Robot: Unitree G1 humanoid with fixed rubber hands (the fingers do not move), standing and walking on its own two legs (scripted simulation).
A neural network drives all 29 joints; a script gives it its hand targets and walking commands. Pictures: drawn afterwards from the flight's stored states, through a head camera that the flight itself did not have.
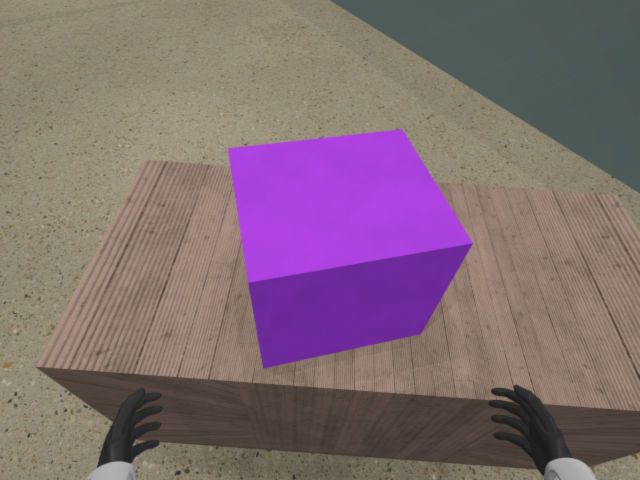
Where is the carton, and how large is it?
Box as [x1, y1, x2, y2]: [228, 129, 472, 367]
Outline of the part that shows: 402,129 228,148 247,278 263,367 420,333 472,243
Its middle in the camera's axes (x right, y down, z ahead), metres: +0.02 +0.02 +0.68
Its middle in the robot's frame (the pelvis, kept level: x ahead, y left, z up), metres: +0.49 +0.00 -0.07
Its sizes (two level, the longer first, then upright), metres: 0.300 0.259 0.278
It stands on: a pedestal, 0.56 m high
